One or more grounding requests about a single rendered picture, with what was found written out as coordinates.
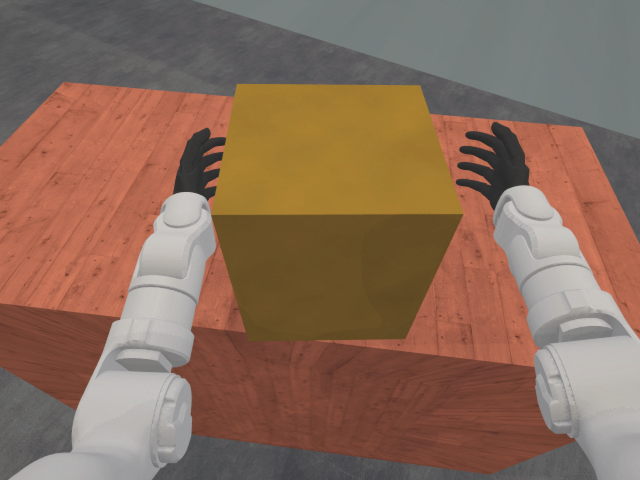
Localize left robot hand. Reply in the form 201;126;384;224
173;128;226;201

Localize robot right forearm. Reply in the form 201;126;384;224
493;185;640;349

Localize pedestal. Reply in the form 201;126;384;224
0;82;640;474

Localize robot left forearm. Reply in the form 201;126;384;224
72;192;216;449

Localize right robot upper arm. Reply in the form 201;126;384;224
534;335;640;480

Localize right robot hand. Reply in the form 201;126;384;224
456;122;530;211

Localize carton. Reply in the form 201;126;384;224
211;84;463;341

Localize left robot upper arm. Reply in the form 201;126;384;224
9;370;192;480

